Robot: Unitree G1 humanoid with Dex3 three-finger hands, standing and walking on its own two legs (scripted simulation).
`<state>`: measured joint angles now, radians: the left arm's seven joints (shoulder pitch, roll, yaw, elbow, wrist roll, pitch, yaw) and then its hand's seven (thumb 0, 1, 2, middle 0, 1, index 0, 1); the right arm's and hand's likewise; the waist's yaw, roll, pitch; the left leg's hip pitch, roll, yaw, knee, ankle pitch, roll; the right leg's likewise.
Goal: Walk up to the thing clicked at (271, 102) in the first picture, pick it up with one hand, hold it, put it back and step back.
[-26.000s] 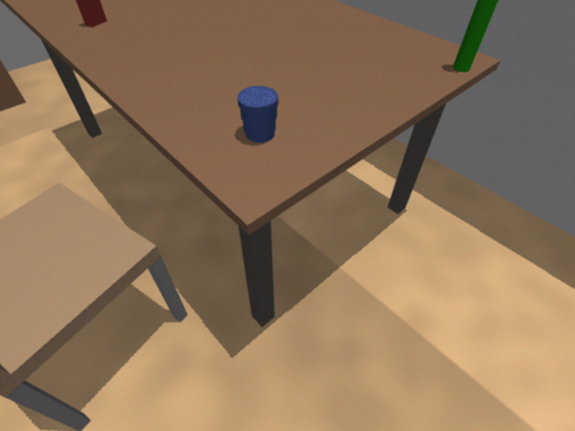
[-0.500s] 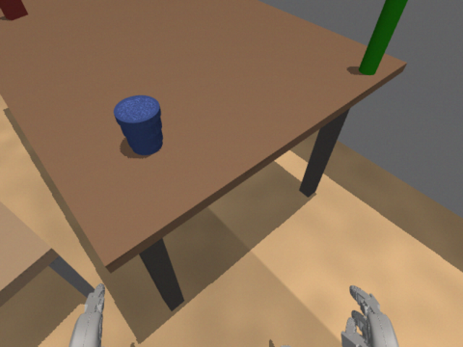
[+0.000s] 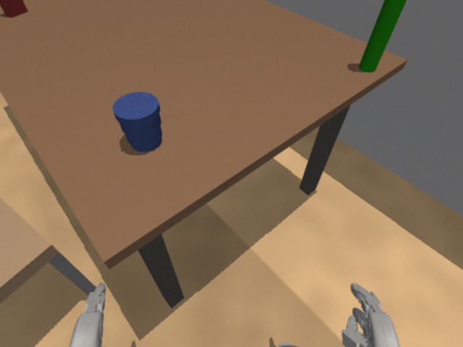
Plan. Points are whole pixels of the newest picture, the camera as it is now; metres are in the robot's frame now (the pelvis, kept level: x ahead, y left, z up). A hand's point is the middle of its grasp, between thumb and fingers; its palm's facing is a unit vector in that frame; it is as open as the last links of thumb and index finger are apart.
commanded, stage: home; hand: left
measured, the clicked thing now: (141, 124) +0.56 +0.20 +0.06
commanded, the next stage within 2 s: stand in 0.48 s
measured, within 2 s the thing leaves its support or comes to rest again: neither
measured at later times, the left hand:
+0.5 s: hand out of the picture +0.15 +0.22 -0.10, palm faces -0.01 -0.95 -0.32, open 17.5 cm
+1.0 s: hand out of the picture +0.05 +0.25 -0.11, palm faces +0.04 -0.94 -0.35, open 9.8 cm
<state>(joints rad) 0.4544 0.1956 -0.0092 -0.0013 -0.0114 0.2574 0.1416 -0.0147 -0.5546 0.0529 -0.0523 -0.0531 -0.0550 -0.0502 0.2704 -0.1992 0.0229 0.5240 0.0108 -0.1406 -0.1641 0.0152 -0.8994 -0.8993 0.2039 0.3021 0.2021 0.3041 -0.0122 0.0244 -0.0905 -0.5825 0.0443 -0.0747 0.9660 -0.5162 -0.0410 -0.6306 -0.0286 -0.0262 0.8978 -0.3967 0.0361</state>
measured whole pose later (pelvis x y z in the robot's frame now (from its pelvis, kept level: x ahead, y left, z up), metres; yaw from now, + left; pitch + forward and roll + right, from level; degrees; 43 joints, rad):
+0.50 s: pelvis +0.00 +0.00 +0.01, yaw +1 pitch +3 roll +0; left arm 0.26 0.31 0.00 0.49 0.05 0.04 0.03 -0.01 -0.55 0.05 -0.06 -0.05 -0.06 -0.05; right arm 0.19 -0.28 0.00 0.75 -0.07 -0.04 -0.03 0.01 -0.90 -0.90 0.21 0.30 0.21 0.30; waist 0.02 -0.03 0.01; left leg -0.45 0.01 -0.06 0.90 -0.50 -0.03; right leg -0.52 -0.06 -0.01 0.88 -0.41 0.03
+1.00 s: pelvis +0.00 +0.00 +0.04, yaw +2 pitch -3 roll +0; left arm 0.19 0.34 0.00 1.02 0.02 -0.01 0.02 -0.01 0.47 0.80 -0.20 -0.29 -0.20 -0.28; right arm 0.19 -0.31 -0.02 1.02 -0.03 0.00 -0.01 0.01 -0.90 -0.90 0.20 0.30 0.20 0.30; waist 0.02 0.01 0.05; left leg -0.21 0.01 -0.08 0.60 -0.34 -0.03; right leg -0.26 -0.07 -0.05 0.59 -0.27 0.03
